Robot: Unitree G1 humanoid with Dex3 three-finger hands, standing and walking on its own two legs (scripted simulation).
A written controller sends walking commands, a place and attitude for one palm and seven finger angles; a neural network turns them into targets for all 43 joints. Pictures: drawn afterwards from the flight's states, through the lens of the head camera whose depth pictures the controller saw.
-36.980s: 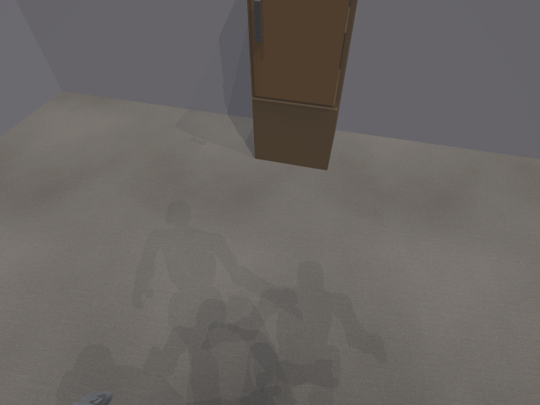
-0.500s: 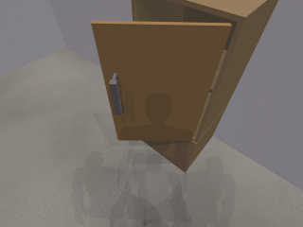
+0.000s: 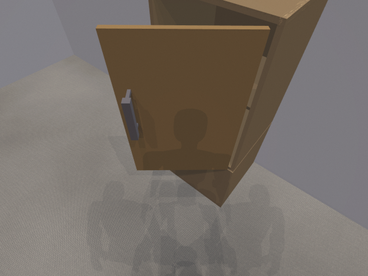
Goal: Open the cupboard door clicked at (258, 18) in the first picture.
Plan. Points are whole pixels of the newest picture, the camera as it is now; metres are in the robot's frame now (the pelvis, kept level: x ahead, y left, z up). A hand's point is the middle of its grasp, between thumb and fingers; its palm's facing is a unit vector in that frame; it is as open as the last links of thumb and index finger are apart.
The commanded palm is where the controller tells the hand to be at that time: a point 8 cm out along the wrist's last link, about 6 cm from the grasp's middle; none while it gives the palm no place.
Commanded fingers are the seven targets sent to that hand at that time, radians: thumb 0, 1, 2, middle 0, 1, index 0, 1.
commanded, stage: look again from close up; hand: left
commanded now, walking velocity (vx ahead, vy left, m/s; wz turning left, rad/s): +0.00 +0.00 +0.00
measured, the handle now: (131, 115) +0.53 +0.19 +0.01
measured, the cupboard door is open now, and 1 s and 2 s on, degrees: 40 40 40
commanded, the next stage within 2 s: raise the hand with hooked fingers in 0.36 s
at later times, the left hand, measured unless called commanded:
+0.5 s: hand out of the picture +0.04 +0.14 -0.16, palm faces +0.08 -0.97 -0.22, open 7.4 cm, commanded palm +0.09 +0.20 -0.07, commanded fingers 0.00 0.83 0.87 -0.20 -0.34 -0.20 -0.34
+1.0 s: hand out of the picture +0.13 +0.16 -0.05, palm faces +0.14 -0.99 -0.04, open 9.3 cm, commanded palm +0.13 +0.22 -0.03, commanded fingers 0.00 0.25 0.62 -0.25 -0.72 -0.25 -0.72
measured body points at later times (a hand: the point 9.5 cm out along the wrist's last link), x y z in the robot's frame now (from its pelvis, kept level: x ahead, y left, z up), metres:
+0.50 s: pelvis +0.00 -0.04 +0.00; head +0.03 -0.05 +0.45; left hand +0.03 +0.20 -0.14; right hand +0.04 -0.28 -0.15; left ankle -0.03 +0.06 -0.73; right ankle -0.03 -0.18 -0.73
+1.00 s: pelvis -0.07 -0.08 -0.09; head -0.01 -0.07 +0.35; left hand +0.12 +0.21 -0.04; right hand +0.17 -0.31 -0.14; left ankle -0.03 +0.06 -0.73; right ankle -0.03 -0.18 -0.73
